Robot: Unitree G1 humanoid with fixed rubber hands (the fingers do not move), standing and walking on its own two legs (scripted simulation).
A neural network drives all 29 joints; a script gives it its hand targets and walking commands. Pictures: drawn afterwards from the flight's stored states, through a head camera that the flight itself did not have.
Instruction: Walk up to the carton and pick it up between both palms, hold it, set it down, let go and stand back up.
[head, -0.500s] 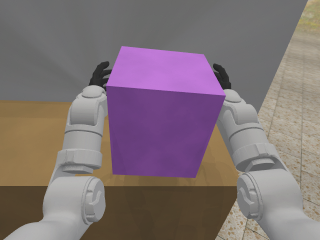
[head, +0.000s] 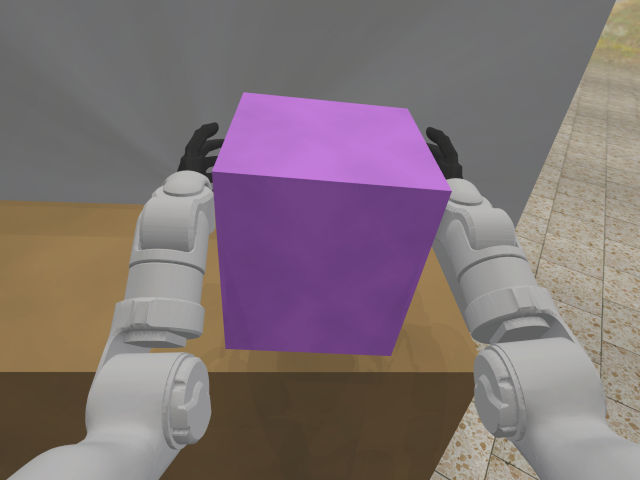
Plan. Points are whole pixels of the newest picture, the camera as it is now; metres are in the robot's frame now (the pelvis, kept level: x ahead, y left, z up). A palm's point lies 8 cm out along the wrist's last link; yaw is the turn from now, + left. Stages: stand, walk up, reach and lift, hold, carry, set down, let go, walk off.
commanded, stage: hold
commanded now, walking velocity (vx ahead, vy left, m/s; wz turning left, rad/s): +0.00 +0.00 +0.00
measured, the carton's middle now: (318, 226) +0.38 +0.03 +0.20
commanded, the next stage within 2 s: none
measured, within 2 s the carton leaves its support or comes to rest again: neither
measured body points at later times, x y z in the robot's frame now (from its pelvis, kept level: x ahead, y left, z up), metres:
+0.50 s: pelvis +0.00 +0.00 +0.00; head -0.06 +0.01 +0.45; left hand +0.40 +0.18 +0.25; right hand +0.42 -0.13 +0.25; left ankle +0.04 +0.13 -0.75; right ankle +0.07 -0.13 -0.75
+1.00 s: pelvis +0.00 +0.00 +0.00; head -0.06 +0.01 +0.45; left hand +0.40 +0.18 +0.25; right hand +0.42 -0.13 +0.25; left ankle +0.04 +0.13 -0.75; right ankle +0.07 -0.13 -0.75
